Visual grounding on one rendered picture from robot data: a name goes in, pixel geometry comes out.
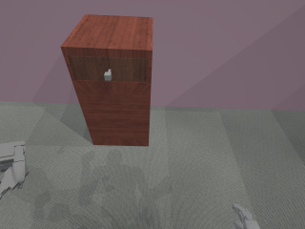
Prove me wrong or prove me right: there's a robot right hand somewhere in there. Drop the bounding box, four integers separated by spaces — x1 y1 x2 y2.
231 203 260 229

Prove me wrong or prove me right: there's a robot left hand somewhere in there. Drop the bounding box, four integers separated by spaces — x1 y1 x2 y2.
0 140 30 199

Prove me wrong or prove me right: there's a handle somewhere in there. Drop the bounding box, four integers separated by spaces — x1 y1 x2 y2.
104 69 112 81

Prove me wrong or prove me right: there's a cabinet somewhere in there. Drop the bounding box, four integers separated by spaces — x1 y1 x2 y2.
60 14 153 147

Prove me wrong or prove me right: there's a drawer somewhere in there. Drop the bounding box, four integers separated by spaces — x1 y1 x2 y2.
69 55 148 83

